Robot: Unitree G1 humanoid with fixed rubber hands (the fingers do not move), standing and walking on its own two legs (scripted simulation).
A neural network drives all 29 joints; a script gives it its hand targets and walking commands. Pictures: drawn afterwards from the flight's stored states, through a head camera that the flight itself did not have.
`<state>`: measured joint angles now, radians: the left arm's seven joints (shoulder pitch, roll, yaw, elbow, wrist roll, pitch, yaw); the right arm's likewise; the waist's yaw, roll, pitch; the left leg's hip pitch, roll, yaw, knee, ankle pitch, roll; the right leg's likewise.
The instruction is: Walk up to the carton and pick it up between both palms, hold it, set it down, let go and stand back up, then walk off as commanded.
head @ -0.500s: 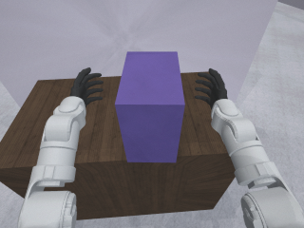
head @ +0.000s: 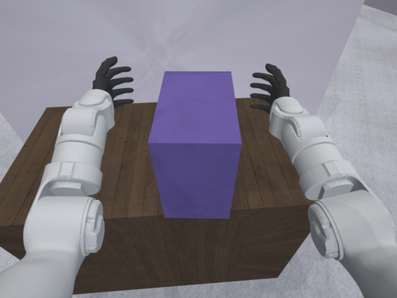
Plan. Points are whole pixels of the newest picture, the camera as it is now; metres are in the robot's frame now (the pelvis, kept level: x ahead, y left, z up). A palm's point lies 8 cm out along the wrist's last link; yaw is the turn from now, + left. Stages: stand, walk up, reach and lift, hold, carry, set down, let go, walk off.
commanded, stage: reach and lift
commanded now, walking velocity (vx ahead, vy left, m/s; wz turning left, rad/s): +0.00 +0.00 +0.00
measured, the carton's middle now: (197, 145) +0.50 +0.05 +0.02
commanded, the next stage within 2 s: none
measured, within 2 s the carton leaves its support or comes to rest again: neither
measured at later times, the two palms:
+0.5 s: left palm (113, 101) +0.46 +0.22 +0.19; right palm (280, 118) +0.46 -0.13 +0.15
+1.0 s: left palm (130, 130) +0.46 +0.20 +0.11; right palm (279, 134) +0.46 -0.14 +0.10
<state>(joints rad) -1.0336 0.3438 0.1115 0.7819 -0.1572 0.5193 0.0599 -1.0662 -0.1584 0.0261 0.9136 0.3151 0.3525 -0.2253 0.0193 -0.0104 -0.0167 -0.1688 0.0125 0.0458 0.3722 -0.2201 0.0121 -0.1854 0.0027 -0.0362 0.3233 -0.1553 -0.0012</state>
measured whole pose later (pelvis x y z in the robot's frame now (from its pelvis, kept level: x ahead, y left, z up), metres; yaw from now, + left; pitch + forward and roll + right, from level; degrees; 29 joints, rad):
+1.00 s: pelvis +0.01 +0.00 -0.01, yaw +0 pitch +14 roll -1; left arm -1.07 0.25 0.07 1.33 -0.16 -0.12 0.07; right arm -1.01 -0.17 0.03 1.23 0.25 -0.04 -0.14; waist 0.02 -0.01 -0.15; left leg -0.45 0.02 0.04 0.44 -0.23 0.01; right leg -0.44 0.01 -0.04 0.34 -0.13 0.00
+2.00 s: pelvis +0.00 +0.01 +0.00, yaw +0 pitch +11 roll -1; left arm -1.00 0.05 0.53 1.16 0.29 -0.11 0.04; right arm -0.87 0.14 -0.57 0.93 -0.47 -0.10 -0.08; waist 0.03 -0.01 -0.07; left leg -0.40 0.02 0.05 0.44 -0.23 0.01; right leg -0.39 0.00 -0.04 0.34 -0.14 0.01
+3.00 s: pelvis +0.00 +0.01 +0.00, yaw +0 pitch +10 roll -1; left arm -0.94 -0.01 0.55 1.10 0.30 -0.10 0.04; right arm -0.80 0.15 -0.58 0.91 -0.47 -0.15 -0.08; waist 0.03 -0.01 -0.10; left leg -0.39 0.01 0.05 0.44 -0.23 0.01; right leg -0.38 0.00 -0.04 0.34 -0.13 0.01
